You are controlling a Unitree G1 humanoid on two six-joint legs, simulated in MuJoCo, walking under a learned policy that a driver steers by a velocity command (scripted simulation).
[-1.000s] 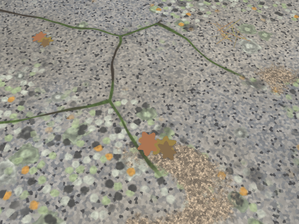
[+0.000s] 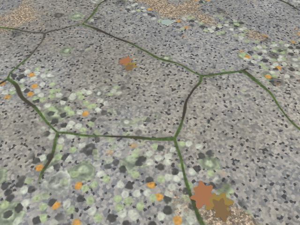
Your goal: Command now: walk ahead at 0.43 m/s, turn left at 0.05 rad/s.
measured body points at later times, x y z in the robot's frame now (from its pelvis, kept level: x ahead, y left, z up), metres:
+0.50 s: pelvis +0.25 -0.05 +0.00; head +0.29 -0.05 +0.45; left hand +0.26 +0.24 -0.12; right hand +0.47 -0.28 -0.09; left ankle +0.45 +0.11 -0.70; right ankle +0.14 -0.13 -0.74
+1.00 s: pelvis +0.55 -0.01 +0.00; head +0.58 -0.01 +0.45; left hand +0.75 +0.23 -0.09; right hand +0.57 -0.30 -0.12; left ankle +0.48 +0.08 -0.74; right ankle +0.74 -0.18 -0.69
